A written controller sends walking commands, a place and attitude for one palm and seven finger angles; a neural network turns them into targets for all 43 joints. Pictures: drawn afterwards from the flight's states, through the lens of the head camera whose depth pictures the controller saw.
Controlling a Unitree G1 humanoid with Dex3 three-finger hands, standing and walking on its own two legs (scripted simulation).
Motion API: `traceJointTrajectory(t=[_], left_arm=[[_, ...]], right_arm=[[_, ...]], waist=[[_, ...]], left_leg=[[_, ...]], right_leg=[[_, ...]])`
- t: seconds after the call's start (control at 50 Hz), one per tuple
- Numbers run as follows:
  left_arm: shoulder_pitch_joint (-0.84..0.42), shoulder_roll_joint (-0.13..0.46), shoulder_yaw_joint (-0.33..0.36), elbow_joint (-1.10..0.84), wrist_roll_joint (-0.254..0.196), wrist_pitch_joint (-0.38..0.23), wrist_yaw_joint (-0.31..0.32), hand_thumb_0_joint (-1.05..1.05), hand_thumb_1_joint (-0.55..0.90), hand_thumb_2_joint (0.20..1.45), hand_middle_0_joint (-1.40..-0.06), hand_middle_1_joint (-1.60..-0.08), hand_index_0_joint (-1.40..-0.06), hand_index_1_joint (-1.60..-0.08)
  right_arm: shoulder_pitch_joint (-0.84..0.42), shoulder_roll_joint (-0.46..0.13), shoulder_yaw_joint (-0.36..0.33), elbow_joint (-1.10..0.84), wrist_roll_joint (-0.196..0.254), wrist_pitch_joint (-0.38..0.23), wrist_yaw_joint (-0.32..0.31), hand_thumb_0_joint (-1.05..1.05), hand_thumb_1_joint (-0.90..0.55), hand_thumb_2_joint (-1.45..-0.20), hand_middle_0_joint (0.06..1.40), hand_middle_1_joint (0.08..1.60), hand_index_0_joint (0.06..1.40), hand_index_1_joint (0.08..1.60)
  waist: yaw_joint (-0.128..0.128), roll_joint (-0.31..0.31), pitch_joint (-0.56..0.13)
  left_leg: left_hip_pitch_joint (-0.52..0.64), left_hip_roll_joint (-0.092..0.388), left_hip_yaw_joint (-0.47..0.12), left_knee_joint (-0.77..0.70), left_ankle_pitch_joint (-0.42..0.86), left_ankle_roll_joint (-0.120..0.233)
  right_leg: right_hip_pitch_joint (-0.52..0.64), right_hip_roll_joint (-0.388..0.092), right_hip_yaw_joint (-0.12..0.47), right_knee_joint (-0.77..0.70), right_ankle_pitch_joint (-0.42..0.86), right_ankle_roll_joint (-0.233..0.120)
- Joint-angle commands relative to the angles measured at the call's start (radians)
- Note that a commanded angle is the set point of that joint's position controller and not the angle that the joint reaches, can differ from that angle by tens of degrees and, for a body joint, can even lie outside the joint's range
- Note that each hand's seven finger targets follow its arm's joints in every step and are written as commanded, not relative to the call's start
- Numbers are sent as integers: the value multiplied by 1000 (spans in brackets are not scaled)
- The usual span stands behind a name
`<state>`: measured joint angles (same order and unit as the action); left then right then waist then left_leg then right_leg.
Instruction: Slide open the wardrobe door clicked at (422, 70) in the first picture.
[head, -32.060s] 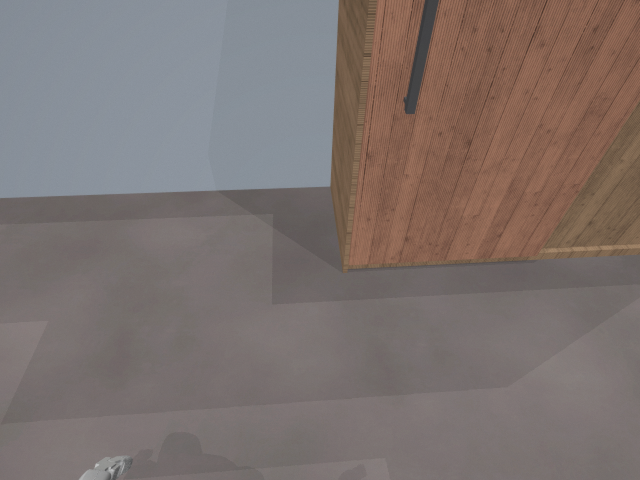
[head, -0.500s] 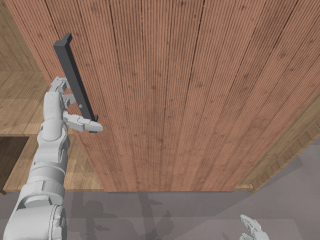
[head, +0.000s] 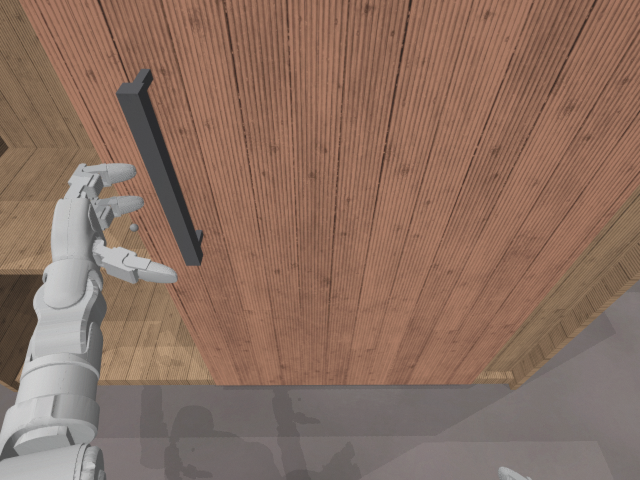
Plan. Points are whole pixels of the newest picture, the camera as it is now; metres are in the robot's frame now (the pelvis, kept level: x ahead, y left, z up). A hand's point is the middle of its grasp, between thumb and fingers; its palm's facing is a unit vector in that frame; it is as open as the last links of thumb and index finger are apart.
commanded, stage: slip the hand off the handle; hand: left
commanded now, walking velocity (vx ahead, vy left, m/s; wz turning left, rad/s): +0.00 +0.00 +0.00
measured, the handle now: (173, 182) +0.46 +0.23 +0.13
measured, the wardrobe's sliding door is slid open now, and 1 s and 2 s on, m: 0.61 0.61 0.61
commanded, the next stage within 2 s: draw the hand back to the body in 0.52 s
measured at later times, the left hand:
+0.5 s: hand (105, 298) +0.28 +0.25 +0.11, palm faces +0.32 -0.94 -0.15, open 14.7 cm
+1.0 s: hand (73, 328) +0.23 +0.25 +0.14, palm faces +0.12 -0.99 -0.03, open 14.7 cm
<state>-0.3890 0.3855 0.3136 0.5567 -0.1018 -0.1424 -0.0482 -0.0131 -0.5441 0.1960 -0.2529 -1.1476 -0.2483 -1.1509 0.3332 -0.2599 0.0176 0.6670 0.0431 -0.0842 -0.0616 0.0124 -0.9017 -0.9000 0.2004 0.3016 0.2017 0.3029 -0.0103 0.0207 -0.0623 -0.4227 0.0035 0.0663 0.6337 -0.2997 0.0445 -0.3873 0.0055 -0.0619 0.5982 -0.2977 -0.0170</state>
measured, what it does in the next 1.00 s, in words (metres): stands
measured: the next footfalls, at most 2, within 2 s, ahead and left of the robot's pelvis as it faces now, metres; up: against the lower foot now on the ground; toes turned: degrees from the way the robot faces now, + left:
none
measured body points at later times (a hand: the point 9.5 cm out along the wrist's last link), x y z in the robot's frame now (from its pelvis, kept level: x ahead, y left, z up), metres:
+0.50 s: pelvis -0.01 -0.02 +0.00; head -0.02 -0.03 +0.45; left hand +0.26 +0.30 +0.12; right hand +0.19 -0.24 -0.07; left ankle +0.01 +0.09 -0.73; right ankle +0.00 -0.11 -0.73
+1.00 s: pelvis +0.00 -0.02 +0.00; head -0.03 -0.04 +0.45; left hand +0.22 +0.30 +0.15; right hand +0.18 -0.26 -0.06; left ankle +0.01 +0.09 -0.73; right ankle +0.00 -0.11 -0.73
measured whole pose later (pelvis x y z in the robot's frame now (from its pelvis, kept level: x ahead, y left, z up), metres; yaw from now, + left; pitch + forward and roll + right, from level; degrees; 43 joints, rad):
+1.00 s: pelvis +0.00 -0.02 +0.00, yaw +1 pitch -1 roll -1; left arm 0.15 0.38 0.43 0.05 -0.40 0.03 -0.40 -0.01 -0.55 0.20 -0.25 -1.15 -0.25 -1.15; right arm 0.27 -0.28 0.04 0.60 0.08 -0.25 -0.10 0.02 -0.90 -0.90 0.20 0.30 0.20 0.30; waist 0.05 0.05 -0.07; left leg -0.28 0.01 0.05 0.60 -0.30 0.02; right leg -0.25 0.02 -0.08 0.57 -0.31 -0.04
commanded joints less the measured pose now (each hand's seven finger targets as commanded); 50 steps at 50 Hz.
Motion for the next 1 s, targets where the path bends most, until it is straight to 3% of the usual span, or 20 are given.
traceJointTrajectory(t=[0.0, 0.02, 0.12, 0.16, 0.2, 0.22, 0.24, 0.32, 0.46, 0.6, 0.62, 0.64, 0.66, 0.68, 0.72, 0.74, 0.76, 0.82, 0.92, 0.98], left_arm=[[-221, 229, 65, -262, -33, -42, 8, 0, -550, 200, -250, -1150, -250, -1150], [-225, 243, 77, -280, -33, -31, 14, 0, -550, 200, -250, -1150, -250, -1150], [-145, 259, 107, -431, -31, -14, 39, 0, -550, 200, -250, -1150, -250, -1150], [-126, 244, 100, -460, -35, -23, 35, 0, -550, 200, -250, -1150, -250, -1150], [-113, 184, 43, -495, -42, -28, 19, 0, -550, 200, -250, -1150, -250, -1150], [-119, 182, 37, -505, -47, -27, 13, 0, -550, 200, -250, -1150, -250, -1150], [-72, 203, 67, -484, -57, -19, 5, 0, -550, 200, -250, -1150, -250, -1150], [-29, 160, 25, -491, -75, 22, -28, 0, -550, 200, -250, -1150, -250, -1150], [87, 208, 91, -610, -82, 28, -19, 0, -550, 200, -250, -1150, -250, -1150], [65, 166, 48, -640, -86, 23, -17, 0, -550, 200, -250, -1150, -250, -1150], [55, 181, 56, -622, -86, 26, -16, 0, -550, 200, -250, -1150, -250, -1150], [-2, 137, 20, -627, -194, 0, -146, 0, -550, 200, -250, -1150, -250, -1150], [47, 243, 114, -593, -220, -9, -215, 0, -550, 200, -250, -1150, -250, -1150], [66, 261, 125, -611, -235, -13, -262, 0, -550, 200, -250, -1150, -250, -1150], [122, 316, 178, -574, -261, -3, -354, 0, -550, 200, -250, -1150, -250, -1150], [117, 303, 170, -586, -274, 0, -389, 0, -550, 200, -250, -1150, -250, -1150], [201, 321, 216, -555, -281, 17, -399, 0, -550, 200, -250, -1150, -250, -1150], [315, 289, 251, -554, -318, 73, -391, 0, -550, 200, -250, -1150, -250, -1150], [389, 178, 169, -720, -322, 115, -347, 0, -550, 200, -250, -1150, -250, -1150], [357, 204, 170, -796, -302, 112, -319, 0, -550, 200, -250, -1150, -250, -1150]], right_arm=[[-75, -152, -50, -153, 3, -57, -4, 0, -900, -900, 200, 300, 200, 300], [-84, -154, -48, -154, 4, -58, -8, 0, -900, -900, 200, 300, 200, 300], [-120, -141, -42, -173, -1, -73, -16, 0, -900, -900, 200, 300, 200, 300], [-131, -134, -38, -172, 0, -81, -19, 0, -900, -900, 200, 300, 200, 300], [-147, -126, -34, -173, 3, -94, -22, 0, -900, -900, 200, 300, 200, 300], [-147, -131, -34, -170, 2, -100, -25, 0, -900, -900, 200, 300, 200, 300], [-146, -133, -36, -165, 3, -102, -29, 0, -900, -900, 200, 300, 200, 300], [-168, -127, -27, -167, 12, -115, -40, 0, -900, -900, 200, 300, 200, 300], [-191, -116, -22, -182, 8, -137, -43, 0, -900, -900, 200, 300, 200, 300], [-206, -110, -12, -169, 6, -159, -49, 0, -900, -900, 200, 300, 200, 300], [-197, -116, -12, -163, 6, -160, -52, 0, -900, -900, 200, 300, 200, 300], [-189, -135, -5, -153, 15, -179, -61, 0, -900, -900, 200, 300, 200, 300], [-189, -133, -9, -150, 19, -188, -73, 0, -900, -900, 200, 300, 200, 300], [-198, -129, -4, -159, 19, -192, -78, 0, -900, -900, 200, 300, 200, 300], [-199, -134, 1, -167, 19, -201, -80, 0, -900, -900, 200, 300, 200, 300], [-201, -125, 4, -176, 22, -208, -78, 0, -900, -900, 200, 300, 200, 300], [-199, -123, 1, -187, 22, -213, -72, 0, -900, -900, 200, 300, 200, 300], [-210, -123, -2, -214, 26, -221, -54, 0, -900, -900, 200, 300, 200, 300], [-211, -120, -9, -244, 34, -238, -35, 0, -900, -900, 200, 300, 200, 300], [-196, -127, -17, -236, 34, -248, -42, 0, -900, -900, 200, 300, 200, 300]], waist=[[31, 17, -235], [32, 4, -211], [47, 30, -233], [39, 34, -221], [31, 79, -200], [19, 46, -193], [33, 36, -198], [26, 25, -138], [57, 29, -172], [35, 72, -121], [27, 21, -109], [-17, 11, -162], [27, -4, -187], [40, 31, -223], [56, 67, -228], [55, 53, -220], [77, 42, -195], [102, 26, -131], [81, 19, -98], [62, 4, -92]], left_leg=[[171, 20, -99, -96, 240, -18], [154, 20, -101, -103, 209, -13], [171, 14, -84, -104, 206, -4], [175, 11, -83, -107, 183, -5], [195, 13, -89, -111, 155, -9], [195, 14, -91, -106, 153, -4], [185, 11, -88, -109, 137, -4], [174, 7, -89, -119, 91, -3], [184, -2, -81, -114, 138, -4], [182, -5, -81, -112, 92, -6], [168, -1, -89, -113, 81, -4], [203, 0, -82, -113, 101, -3], [187, 0, -82, -105, 126, -2], [187, -6, -76, -99, 158, 1], [192, -6, -75, -92, 214, 0], [200, -5, -80, -94, 244, 1], [186, -3, -82, -98, 249, -2], [166, -2, -83, -104, 251, -9], [202, 5, -76, -108, 220, -7], [207, 3, -85, -120, 161, -1]], right_leg=[[52, 19, 18, -67, 184, -12], [56, 17, 19, -75, 166, -13], [88, 16, 31, -80, 172, -11], [80, 16, 32, -84, 153, -9], [52, 17, 29, -87, 123, -12], [53, 17, 31, -93, 127, -10], [63, 15, 34, -100, 116, -9], [47, 10, 33, -120, 83, -6], [95, 6, 38, -117, 123, -5], [58, 3, 41, -126, 75, -2], [60, 3, 41, -132, 63, 0], [122, -2, 58, -140, 115, 1], [175, -5, 69, -132, 160, -1], [213, -12, 75, -120, 212, 0], [236, -18, 81, -106, 299, 1], [234, -18, 71, -99, 341, 1], [224, -16, 66, -104, 344, 2], [198, -16, 57, -111, 330, 4], [138, -4, 42, -125, 256, 8], [109, 1, 40, -145, 167, 10]])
